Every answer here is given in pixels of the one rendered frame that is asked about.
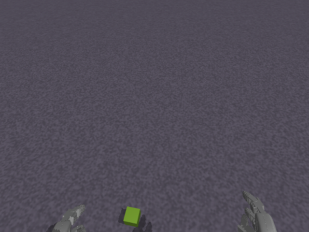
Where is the right robot hand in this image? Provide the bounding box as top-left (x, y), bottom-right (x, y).
top-left (238, 191), bottom-right (277, 232)

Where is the left robot hand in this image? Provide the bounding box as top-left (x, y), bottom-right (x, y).
top-left (52, 204), bottom-right (86, 232)

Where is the cube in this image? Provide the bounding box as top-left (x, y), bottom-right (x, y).
top-left (123, 206), bottom-right (141, 227)

